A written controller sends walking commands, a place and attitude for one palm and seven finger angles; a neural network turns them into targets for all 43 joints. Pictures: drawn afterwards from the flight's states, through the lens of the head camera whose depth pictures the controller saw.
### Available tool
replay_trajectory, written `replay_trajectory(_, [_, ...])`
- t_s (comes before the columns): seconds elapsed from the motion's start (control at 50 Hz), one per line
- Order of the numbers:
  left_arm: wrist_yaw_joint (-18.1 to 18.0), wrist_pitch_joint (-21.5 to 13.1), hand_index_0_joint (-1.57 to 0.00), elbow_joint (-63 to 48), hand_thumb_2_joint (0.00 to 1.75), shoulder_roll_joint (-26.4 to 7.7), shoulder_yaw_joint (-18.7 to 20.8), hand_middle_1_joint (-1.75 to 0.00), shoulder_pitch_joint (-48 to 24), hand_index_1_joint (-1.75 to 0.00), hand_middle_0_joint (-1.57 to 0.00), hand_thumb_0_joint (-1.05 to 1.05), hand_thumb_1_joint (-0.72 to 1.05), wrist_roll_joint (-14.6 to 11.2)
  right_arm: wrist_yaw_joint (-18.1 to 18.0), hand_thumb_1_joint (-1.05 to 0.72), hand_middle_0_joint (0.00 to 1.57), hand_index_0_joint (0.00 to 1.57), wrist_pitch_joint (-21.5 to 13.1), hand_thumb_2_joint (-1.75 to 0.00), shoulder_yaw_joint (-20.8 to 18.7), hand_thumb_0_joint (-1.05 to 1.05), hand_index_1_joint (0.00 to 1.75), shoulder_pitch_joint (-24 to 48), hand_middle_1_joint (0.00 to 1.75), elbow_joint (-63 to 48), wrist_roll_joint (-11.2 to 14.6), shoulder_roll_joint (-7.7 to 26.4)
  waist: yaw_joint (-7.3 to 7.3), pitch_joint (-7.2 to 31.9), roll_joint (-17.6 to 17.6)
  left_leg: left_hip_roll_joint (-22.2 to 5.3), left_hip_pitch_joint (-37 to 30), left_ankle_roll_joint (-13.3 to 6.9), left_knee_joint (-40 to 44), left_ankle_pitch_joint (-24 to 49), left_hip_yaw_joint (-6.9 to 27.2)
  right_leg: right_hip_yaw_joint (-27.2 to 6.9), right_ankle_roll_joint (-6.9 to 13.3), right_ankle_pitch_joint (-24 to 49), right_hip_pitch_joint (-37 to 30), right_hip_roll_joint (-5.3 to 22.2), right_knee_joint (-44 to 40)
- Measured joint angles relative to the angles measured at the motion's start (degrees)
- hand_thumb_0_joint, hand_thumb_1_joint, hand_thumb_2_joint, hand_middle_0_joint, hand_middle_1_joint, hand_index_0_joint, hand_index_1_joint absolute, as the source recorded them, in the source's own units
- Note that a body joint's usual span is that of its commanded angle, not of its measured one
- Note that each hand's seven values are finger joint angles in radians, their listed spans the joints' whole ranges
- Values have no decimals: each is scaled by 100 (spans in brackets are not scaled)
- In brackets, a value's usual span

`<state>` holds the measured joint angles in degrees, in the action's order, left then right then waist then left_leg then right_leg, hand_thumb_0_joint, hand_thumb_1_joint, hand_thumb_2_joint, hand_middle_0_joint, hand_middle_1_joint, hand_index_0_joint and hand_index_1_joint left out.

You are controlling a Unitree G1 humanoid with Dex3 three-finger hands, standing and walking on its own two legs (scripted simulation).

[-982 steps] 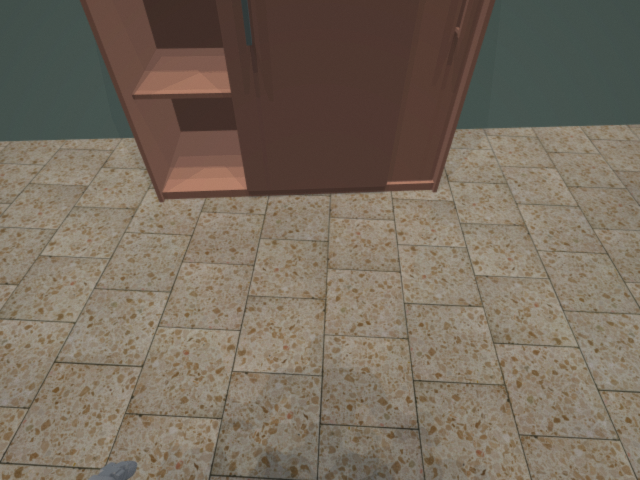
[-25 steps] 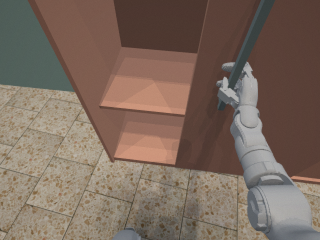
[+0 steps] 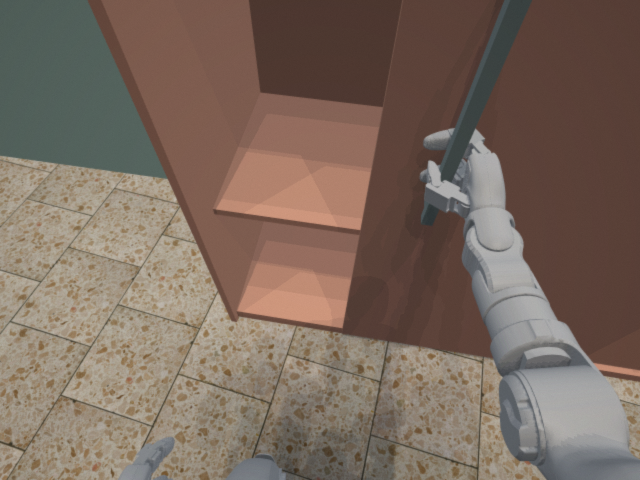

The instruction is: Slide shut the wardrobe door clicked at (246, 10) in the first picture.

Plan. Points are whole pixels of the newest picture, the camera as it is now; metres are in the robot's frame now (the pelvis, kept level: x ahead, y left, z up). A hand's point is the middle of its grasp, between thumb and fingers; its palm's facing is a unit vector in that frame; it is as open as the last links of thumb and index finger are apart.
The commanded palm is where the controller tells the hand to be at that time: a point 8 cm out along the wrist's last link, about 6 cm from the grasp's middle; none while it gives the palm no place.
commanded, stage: step sideways, sliding the door along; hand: right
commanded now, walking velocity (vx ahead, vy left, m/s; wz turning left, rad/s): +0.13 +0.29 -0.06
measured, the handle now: (460, 125) +0.52 -0.11 +0.15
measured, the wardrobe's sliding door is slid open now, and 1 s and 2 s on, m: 0.34 0.27 0.00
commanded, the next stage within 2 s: none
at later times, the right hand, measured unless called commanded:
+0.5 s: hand (409, 181) +0.47 -0.06 +0.10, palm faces +0.07 +0.98 -0.18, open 5.6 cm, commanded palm +0.45 -0.07 +0.10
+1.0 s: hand (363, 176) +0.47 +0.00 +0.09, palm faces +0.19 +0.96 -0.21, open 6.2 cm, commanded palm +0.45 +0.03 +0.10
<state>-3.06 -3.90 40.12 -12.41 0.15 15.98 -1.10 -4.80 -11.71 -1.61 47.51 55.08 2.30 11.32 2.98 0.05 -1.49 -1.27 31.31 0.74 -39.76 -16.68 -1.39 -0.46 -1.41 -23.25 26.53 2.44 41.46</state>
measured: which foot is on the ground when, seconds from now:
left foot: down 0.00-0.54, up 0.56-0.64, down 0.66-0.84, up 0.86-1.00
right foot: down 0.00-0.70, up 0.72-0.82, down 0.84-1.00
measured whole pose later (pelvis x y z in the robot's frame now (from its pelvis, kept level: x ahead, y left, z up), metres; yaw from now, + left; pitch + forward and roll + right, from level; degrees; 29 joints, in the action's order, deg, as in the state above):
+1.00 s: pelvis +0.07 +0.19 +0.01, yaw -6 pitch -2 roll -1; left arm -2.2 -4.0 37.8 -14.2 1.3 11.3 -0.9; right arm -6.0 -2.1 3.1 39.7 38.9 6.7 12.1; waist -5.4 -11.5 -2.7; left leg 0.4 20.7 -1.2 -38.8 -16.7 0.1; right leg 4.1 -6.8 -20.2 9.4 8.4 32.5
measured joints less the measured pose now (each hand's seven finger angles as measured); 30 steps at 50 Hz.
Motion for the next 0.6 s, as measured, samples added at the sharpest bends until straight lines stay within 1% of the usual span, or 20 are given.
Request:
replay_trajectory(0.08, [-226,118,-20,-109,90,-63,42,-30,40,-30,-20,1,91,-4,231,-71,42,37,235,-83,47,-1,140,-43,138,-43,131,119,-90,-136,-57,113,-176,-47,-240,-188,89,99,-48,-202,-275,111,163])
replay_trajectory(0.12, [-290,171,-20,-54,90,-94,64,-30,50,-30,-20,1,91,11,304,-71,42,39,312,-83,26,-1,140,-76,138,-43,178,135,-124,-202,-140,200,-317,-96,-289,-271,61,78,-95,-297,-411,204,236])
replay_trajectory(0.14, [-310,197,-20,-16,90,-109,71,-30,61,-30,-20,1,91,13,329,-71,42,39,354,-83,6,-1,140,-86,138,-37,193,128,-134,-228,-184,234,-407,-133,-241,-131,18,48,-125,-329,-470,248,258])
replay_trajectory(0.2, [-323,257,-20,137,90,-156,83,-30,74,-30,-20,1,91,-8,345,-72,41,40,506,-83,-58,0,140,-82,137,-11,179,79,-93,-244,-263,287,-574,-234,-222,-298,-146,-41,-122,-312,-502,339,361])
replay_trajectory(0.24, [-320,261,-20,227,90,-175,86,-30,63,-30,-20,1,91,-9,312,-72,40,40,625,-83,-72,1,140,-33,136,10,152,52,-40,-277,-201,231,-647,-284,-263,-405,-235,47,-51,-213,-523,356,394])
replay_trajectory(0.26, [-324,253,-20,254,90,-186,89,-30,61,-30,-20,1,91,0,300,-73,40,40,670,-83,-75,1,140,-18,136,22,145,50,-33,-270,-157,204,-649,-298,-296,-435,-253,98,-52,-199,-570,359,324])
replay_trajectory(0.28, [-333,240,-20,253,90,-206,96,-30,68,-30,-20,1,91,8,295,-73,40,40,702,-83,-65,1,140,-17,136,27,159,61,-47,-239,-136,199,-611,-302,-347,-453,-255,128,-111,-236,-627,371,202])
replay_trajectory(0.32, [-348,204,-20,237,90,-234,136,-30,34,-30,-20,1,91,49,305,-73,39,39,712,-83,-46,1,140,-15,136,32,255,134,-94,-283,-144,239,-575,-270,-434,-438,-231,165,-315,-263,-715,426,82])
replay_trajectory(0.34, [-341,197,-20,226,90,-236,154,-30,6,-30,-20,1,91,66,318,-74,39,38,704,-83,-64,1,140,-25,136,33,301,182,-119,-349,-154,279,-647,-296,-379,-441,-211,188,-366,-227,-787,458,41])
replay_trajectory(0.36, [-326,202,-20,219,90,-244,166,-30,-22,-30,-20,1,91,75,323,-74,38,38,698,-83,-105,1,140,-45,136,33,331,217,-126,-412,-199,341,-745,-389,-261,-429,-217,188,-378,-182,-848,509,4])
replay_trajectory(0.4, [-284,225,-20,237,90,-258,172,-30,-65,-30,-20,1,91,34,298,-75,37,36,737,-82,-218,2,140,-62,135,59,342,240,-80,-489,-284,426,-910,-517,10,-275,-293,176,-277,36,-807,605,75])
replay_trajectory(0.42, [-266,227,-20,259,90,-252,168,-30,-80,-30,-20,1,91,6,277,-76,37,35,782,-82,-268,2,140,-24,134,96,317,233,-54,-530,-256,412,-983,-548,115,-218,-331,172,-192,61,-717,577,281])
replay_trajectory(0.46, [-252,196,-20,297,90,-245,154,-30,-120,-30,-20,1,91,-14,208,-77,35,34,836,-82,-314,2,140,101,133,194,249,210,-40,-628,-122,342,-1098,-596,268,-142,-374,184,-59,-371,-510,386,827])
replay_trajectory(0.48, [-258,155,-20,309,90,-248,144,-30,-142,-30,-20,1,91,-7,158,-77,35,33,862,-82,-304,2,140,149,133,205,230,204,-57,-680,-50,316,-1144,-618,335,-104,-373,247,-10,-476,-474,292,881])
replay_trajectory(0.5, [-271,106,-20,306,90,-257,129,-30,-154,-30,-20,1,91,6,110,-78,35,32,887,-82,-279,2,140,169,133,182,225,207,-87,-714,18,301,-1162,-634,368,-77,-356,349,35,-401,-516,223,667])
replay_trajectory(0.52, [-289,54,-20,278,90,-279,111,-30,-143,-30,-20,1,91,18,70,-78,34,31,905,-82,-231,2,140,158,133,133,245,223,-130,-709,62,309,-1115,-637,303,-76,-335,465,105,13,-632,203,223])
replay_trajectory(0.54, [-301,7,-20,204,90,-352,107,-30,-87,-30,-20,1,91,33,34,-78,35,30,915,-82,-164,2,140,124,133,69,308,226,-180,-650,-35,409,-983,-548,108,-96,-370,450,237,834,-764,311,-247])
replay_trajectory(0.56, [-296,-20,-20,179,90,-385,135,-30,-73,-30,-20,1,91,48,27,-78,35,29,905,-82,-84,2,140,96,134,6,410,259,-227,-632,-92,487,-839,-386,-247,-339,-323,432,116,737,-873,412,-382])
replay_trajectory(0.58, [-269,21,-20,197,90,-341,161,-30,-123,-30,-20,1,91,19,38,-78,36,28,880,-83,-34,2,140,88,135,-38,493,317,-287,-709,-3,475,-760,-296,-605,-596,-134,489,-52,454,-958,424,-322])
replay_trajectory(0.6, [-244,77,-20,214,90,-293,160,-30,-169,-30,-20,1,91,-1,29,-79,36,26,850,-83,-7,2,140,66,135,-74,544,363,-346,-789,76,432,-727,-261,-820,-766,25,540,-194,258,-1054,430,-285])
